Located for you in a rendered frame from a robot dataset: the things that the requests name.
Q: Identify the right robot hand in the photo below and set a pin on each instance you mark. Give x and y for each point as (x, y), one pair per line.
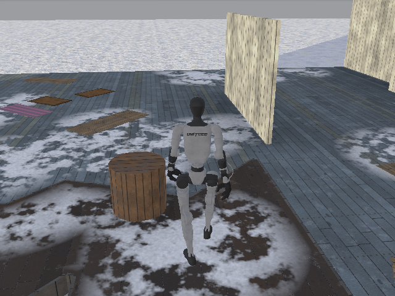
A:
(227, 191)

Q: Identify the left robot hand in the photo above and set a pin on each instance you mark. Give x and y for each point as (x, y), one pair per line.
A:
(174, 172)

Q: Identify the robot right forearm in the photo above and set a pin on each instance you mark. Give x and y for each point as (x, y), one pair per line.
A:
(223, 169)

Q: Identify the left robot upper arm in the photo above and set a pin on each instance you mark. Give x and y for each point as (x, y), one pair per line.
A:
(177, 131)

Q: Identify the left robot shin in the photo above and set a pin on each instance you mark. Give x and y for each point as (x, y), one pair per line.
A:
(187, 234)

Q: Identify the robot left forearm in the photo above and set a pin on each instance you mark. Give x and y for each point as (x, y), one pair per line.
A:
(171, 162)

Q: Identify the right robot upper arm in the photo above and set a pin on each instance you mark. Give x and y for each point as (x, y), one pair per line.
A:
(218, 139)

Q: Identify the robot shin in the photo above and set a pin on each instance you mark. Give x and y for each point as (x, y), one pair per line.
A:
(209, 213)
(187, 234)

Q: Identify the right robot shin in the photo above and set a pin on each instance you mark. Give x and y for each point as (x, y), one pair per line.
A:
(209, 213)

